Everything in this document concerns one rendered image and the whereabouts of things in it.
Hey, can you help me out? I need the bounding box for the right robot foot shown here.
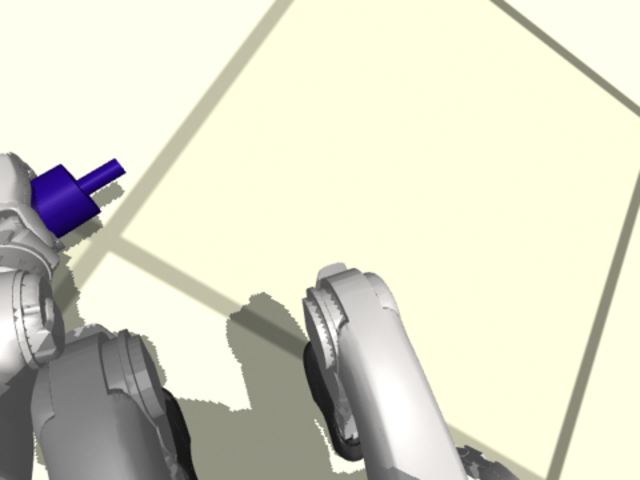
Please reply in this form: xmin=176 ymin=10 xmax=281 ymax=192
xmin=303 ymin=341 xmax=363 ymax=462

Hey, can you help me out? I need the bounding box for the left robot hand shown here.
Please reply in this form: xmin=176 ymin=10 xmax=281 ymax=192
xmin=0 ymin=151 xmax=65 ymax=253

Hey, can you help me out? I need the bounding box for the bottle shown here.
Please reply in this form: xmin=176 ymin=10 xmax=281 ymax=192
xmin=30 ymin=158 xmax=126 ymax=239

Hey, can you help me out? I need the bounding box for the left robot foot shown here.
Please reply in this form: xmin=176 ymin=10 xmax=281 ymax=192
xmin=162 ymin=387 xmax=198 ymax=480

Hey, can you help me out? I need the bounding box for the right robot hand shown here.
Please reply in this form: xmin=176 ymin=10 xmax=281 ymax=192
xmin=456 ymin=445 xmax=519 ymax=480

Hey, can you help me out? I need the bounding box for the left robot arm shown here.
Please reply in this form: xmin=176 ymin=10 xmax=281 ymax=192
xmin=0 ymin=203 xmax=65 ymax=480

